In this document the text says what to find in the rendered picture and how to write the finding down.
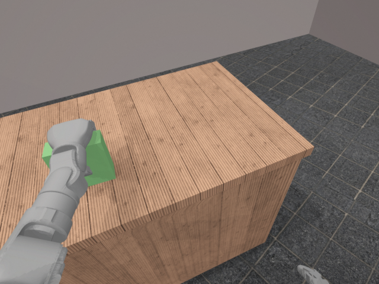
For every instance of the robot left upper arm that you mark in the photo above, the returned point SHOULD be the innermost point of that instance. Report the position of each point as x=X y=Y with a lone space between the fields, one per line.
x=33 y=261

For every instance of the sponge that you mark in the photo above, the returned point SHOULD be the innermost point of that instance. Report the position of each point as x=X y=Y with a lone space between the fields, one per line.
x=97 y=158

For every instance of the left robot forearm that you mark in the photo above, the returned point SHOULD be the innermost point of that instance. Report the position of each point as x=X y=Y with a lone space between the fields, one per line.
x=50 y=217

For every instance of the left robot hand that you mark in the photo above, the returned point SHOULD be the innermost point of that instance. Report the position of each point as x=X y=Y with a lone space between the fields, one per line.
x=78 y=131

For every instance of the table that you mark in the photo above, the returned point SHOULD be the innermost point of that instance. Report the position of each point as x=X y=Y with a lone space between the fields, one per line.
x=202 y=167

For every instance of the right robot hand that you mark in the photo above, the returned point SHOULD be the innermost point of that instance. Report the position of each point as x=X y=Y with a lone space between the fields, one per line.
x=312 y=276

